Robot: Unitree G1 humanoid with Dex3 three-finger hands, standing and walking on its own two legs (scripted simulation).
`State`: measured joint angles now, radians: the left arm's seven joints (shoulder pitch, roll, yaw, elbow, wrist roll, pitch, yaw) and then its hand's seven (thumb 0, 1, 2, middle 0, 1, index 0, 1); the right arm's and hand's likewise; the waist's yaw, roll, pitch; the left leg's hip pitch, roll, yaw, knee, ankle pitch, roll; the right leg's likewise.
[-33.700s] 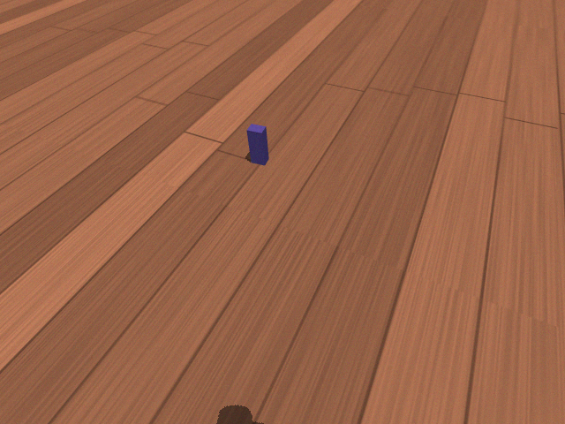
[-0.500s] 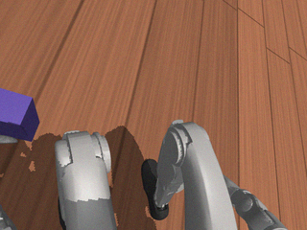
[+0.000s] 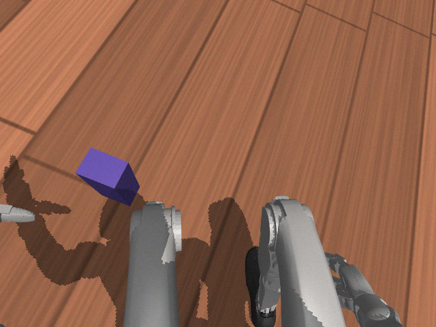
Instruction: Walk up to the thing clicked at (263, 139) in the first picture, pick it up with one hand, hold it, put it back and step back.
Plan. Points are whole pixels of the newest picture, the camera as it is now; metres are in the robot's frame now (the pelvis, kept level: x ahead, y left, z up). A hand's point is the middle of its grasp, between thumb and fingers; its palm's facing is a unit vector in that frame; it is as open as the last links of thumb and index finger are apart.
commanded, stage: home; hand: left
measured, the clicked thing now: (113, 181) +0.40 +0.26 -0.26
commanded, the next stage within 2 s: none
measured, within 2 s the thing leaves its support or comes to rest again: neither
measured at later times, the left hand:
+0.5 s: hand out of the picture +0.26 +0.28 +0.13, palm faces +0.26 -0.86 -0.44, open 17.5 cm
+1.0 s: hand out of the picture +0.24 +0.19 +0.30, palm faces +0.21 -0.93 -0.31, open 17.7 cm
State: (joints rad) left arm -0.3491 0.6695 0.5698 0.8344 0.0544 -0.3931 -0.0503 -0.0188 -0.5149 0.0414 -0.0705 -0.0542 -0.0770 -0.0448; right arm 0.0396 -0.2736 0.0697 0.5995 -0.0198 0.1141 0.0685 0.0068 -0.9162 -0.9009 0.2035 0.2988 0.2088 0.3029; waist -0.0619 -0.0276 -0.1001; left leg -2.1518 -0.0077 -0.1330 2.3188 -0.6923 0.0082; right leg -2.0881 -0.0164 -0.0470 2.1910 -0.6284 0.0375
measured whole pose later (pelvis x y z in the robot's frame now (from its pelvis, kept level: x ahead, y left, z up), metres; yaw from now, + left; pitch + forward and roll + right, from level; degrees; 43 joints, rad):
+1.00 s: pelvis +0.09 -0.01 +0.34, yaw +6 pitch +9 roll -2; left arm 0.49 0.21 -0.02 -0.05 -0.02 0.29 0.17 -0.01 -0.58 0.03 -0.05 -0.04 -0.05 -0.05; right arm 0.30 -0.20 0.03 0.46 0.03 -0.06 -0.18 0.01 -0.90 -0.90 0.20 0.30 0.21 0.30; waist -0.03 0.06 -0.15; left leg -0.69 0.04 -0.04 1.03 -0.51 -0.02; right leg -0.67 -0.02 -0.04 0.97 -0.46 0.02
